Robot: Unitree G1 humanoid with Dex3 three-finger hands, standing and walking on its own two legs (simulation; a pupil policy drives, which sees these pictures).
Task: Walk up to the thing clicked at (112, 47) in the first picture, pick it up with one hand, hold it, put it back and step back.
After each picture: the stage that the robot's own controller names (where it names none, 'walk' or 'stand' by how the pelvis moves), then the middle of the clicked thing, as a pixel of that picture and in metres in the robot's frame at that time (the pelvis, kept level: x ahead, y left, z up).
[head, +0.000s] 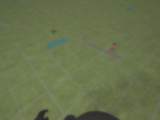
stand; (112, 47) +1.52 -0.49 -0.65
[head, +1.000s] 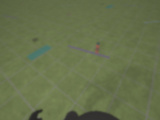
walk; (97, 47) +1.45 -0.06 -0.63
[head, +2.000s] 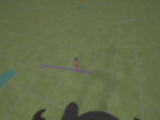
walk; (76, 63) +0.93 +0.26 -0.64
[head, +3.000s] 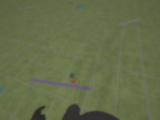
walk; (72, 79) +0.59 +0.26 -0.64
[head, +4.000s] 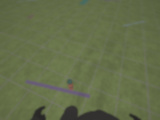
stand; (70, 85) +0.47 +0.23 -0.63
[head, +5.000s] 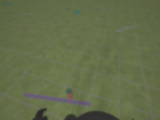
stand; (70, 94) +0.42 +0.24 -0.65
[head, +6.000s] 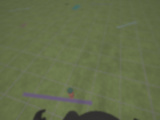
stand; (71, 93) +0.39 +0.22 -0.64
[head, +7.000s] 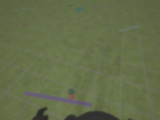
stand; (71, 94) +0.39 +0.19 -0.66
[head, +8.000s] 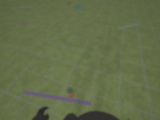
stand; (70, 93) +0.39 +0.21 -0.65
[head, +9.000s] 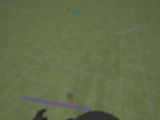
stand; (70, 99) +0.36 +0.20 -0.66
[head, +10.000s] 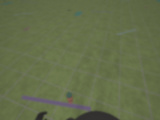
stand; (69, 98) +0.38 +0.21 -0.66
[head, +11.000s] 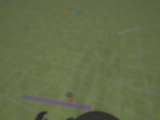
stand; (70, 97) +0.37 +0.22 -0.66
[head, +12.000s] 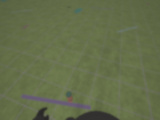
go down; (69, 97) +0.37 +0.22 -0.66
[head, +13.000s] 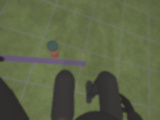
go down; (54, 51) +0.47 +0.23 -0.25
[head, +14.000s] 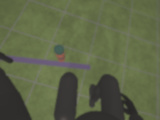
approach; (60, 54) +0.47 +0.22 -0.27
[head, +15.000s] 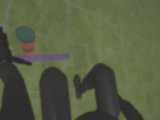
close in; (27, 43) +0.47 +0.27 -0.17
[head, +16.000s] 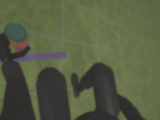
close; (20, 42) +0.46 +0.29 -0.17
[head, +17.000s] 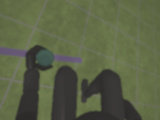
lift; (46, 59) +0.34 +0.25 -0.13
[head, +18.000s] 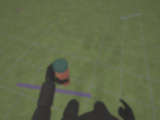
lift; (63, 74) +0.31 +0.17 +0.04
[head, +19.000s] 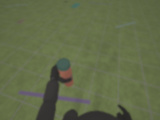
hold; (66, 74) +0.32 +0.15 +0.03
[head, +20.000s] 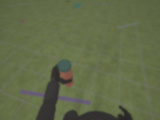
crouch; (67, 75) +0.31 +0.15 +0.03
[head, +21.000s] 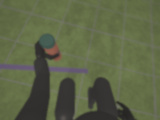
crouch; (53, 50) +0.46 +0.21 -0.05
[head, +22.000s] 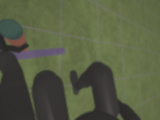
lower; (17, 39) +0.47 +0.26 -0.18
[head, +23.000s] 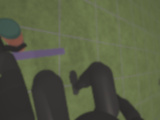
lower; (14, 39) +0.47 +0.28 -0.18
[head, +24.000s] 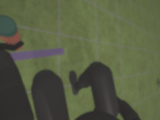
lower; (11, 37) +0.47 +0.29 -0.18
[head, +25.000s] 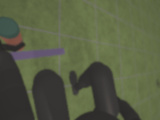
lower; (13, 38) +0.47 +0.29 -0.18
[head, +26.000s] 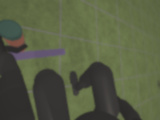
rest; (15, 40) +0.46 +0.28 -0.18
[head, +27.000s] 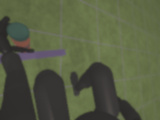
open; (22, 41) +0.47 +0.26 -0.18
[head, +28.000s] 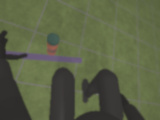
stand; (52, 46) +0.48 +0.23 -0.21
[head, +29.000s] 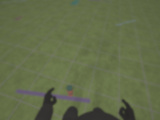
stand; (70, 91) +0.40 +0.18 -0.57
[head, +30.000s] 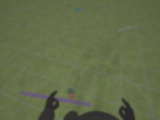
stand; (71, 94) +0.40 +0.18 -0.60
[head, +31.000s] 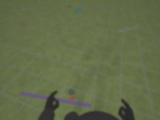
stand; (71, 95) +0.40 +0.17 -0.60
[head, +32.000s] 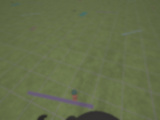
walk; (74, 95) +0.42 +0.18 -0.66
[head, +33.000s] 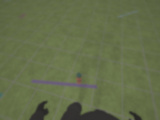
walk; (79, 78) +0.54 +0.13 -0.63
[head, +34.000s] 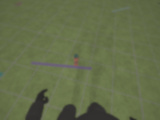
walk; (76, 60) +0.82 +0.17 -0.62
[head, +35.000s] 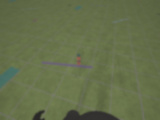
stand; (78, 59) +1.05 +0.23 -0.64
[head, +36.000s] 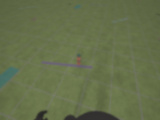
stand; (78, 59) +1.06 +0.19 -0.66
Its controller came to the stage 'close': yes
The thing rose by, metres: 0.68
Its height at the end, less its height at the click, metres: +0.00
